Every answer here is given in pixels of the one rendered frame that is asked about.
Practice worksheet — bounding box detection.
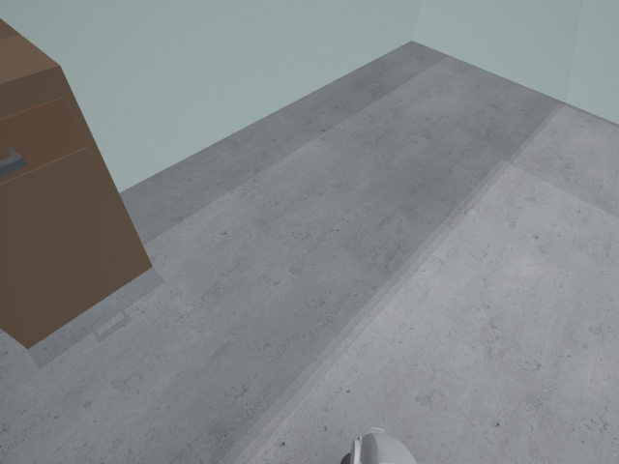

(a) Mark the cabinet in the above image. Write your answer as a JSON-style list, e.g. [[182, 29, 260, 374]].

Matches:
[[0, 18, 153, 349]]

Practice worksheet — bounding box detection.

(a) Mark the handle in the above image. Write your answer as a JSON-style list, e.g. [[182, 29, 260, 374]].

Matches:
[[0, 147, 28, 177]]

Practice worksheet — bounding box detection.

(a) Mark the drawer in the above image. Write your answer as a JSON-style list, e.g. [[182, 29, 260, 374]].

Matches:
[[0, 97, 86, 184]]

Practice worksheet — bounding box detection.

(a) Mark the right robot shin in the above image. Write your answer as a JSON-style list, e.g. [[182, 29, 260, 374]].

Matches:
[[364, 427, 386, 435]]

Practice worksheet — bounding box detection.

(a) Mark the right robot thigh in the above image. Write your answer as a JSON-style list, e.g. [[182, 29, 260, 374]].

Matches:
[[350, 433, 417, 464]]

